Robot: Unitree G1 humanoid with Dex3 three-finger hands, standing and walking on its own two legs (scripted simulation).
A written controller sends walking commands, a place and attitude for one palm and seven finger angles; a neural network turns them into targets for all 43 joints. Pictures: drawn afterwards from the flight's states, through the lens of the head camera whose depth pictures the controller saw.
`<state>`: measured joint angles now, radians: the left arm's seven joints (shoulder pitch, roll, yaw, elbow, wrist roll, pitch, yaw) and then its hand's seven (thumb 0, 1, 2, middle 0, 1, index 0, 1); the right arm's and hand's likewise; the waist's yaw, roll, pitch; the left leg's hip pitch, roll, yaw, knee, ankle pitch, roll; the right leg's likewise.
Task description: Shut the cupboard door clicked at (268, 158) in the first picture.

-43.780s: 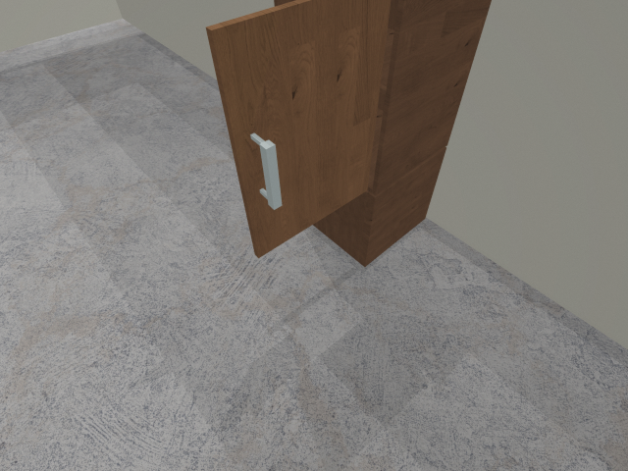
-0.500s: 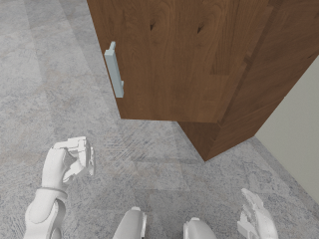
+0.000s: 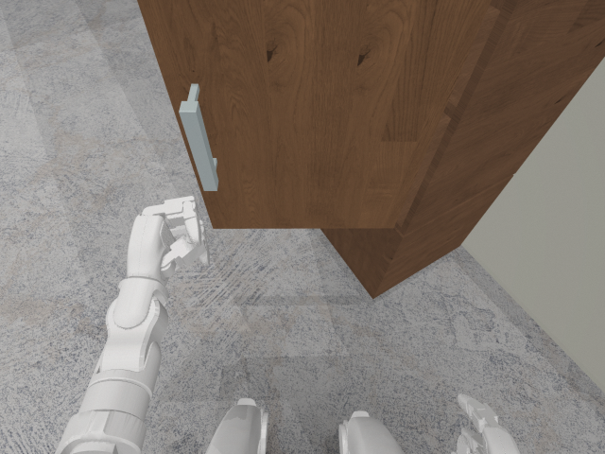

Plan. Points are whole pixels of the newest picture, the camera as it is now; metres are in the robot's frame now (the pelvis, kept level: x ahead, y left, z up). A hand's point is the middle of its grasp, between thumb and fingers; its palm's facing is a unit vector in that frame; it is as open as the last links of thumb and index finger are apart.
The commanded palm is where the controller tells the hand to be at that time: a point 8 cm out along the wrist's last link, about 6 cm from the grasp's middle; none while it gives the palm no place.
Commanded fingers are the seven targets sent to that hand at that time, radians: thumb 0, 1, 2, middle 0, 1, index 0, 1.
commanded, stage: bring the fist close to the handle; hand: left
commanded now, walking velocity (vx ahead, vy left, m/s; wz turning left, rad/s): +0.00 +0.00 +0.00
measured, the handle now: (203, 141) +0.56 +0.17 +0.05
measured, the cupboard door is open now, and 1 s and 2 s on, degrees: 60 60 43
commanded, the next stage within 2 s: push the door shut along its arc in 0.68 s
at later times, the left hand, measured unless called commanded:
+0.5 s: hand (221, 185) +0.47 +0.13 +0.05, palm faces +0.05 -1.00 -0.04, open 3.1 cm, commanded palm +0.43 +0.19 +0.05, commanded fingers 0.00 0.90 0.90 -1.30 -1.50 -1.30 -1.50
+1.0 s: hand (205, 182) +0.47 +0.15 +0.06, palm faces +0.00 -1.00 -0.02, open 3.1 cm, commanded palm +0.46 +0.19 +0.05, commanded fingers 0.00 0.90 0.90 -1.30 -1.50 -1.30 -1.50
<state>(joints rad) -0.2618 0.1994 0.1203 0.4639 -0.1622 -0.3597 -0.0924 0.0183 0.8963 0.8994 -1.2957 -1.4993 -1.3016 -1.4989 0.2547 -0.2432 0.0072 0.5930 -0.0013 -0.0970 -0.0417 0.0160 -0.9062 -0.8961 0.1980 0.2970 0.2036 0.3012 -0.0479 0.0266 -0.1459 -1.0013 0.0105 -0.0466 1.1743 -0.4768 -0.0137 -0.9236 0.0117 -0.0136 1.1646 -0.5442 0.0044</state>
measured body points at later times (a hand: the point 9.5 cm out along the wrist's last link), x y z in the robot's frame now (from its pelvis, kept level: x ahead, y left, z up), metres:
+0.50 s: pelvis +0.00 -0.01 -0.01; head +0.11 -0.02 +0.43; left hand +0.46 +0.18 +0.06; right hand +0.03 -0.27 -0.13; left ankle +0.05 +0.12 -0.64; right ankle +0.01 -0.13 -0.64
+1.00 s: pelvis +0.00 +0.00 -0.01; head +0.11 +0.01 +0.43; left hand +0.46 +0.21 +0.06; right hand +0.08 -0.27 -0.12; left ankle +0.05 +0.12 -0.64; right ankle +0.01 -0.13 -0.64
